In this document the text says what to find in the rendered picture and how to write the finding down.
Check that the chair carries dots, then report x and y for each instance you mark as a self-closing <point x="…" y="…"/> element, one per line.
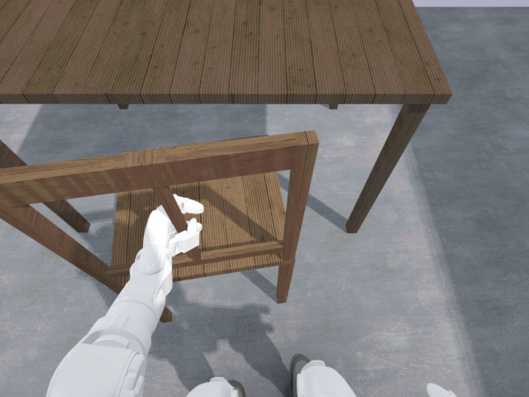
<point x="244" y="223"/>

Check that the left robot upper arm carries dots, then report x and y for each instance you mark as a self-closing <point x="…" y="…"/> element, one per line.
<point x="99" y="371"/>

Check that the robot left hand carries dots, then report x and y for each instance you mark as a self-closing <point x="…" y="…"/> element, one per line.
<point x="161" y="231"/>

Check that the robot left shin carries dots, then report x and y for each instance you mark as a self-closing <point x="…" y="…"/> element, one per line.
<point x="219" y="379"/>

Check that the table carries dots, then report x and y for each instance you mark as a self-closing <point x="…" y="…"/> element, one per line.
<point x="222" y="52"/>

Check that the robot shin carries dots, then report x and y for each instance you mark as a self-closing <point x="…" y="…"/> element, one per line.
<point x="313" y="363"/>
<point x="219" y="379"/>

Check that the robot right shin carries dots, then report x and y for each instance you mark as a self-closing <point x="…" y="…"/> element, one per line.
<point x="313" y="363"/>

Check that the left robot forearm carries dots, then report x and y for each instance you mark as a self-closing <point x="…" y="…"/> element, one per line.
<point x="135" y="313"/>

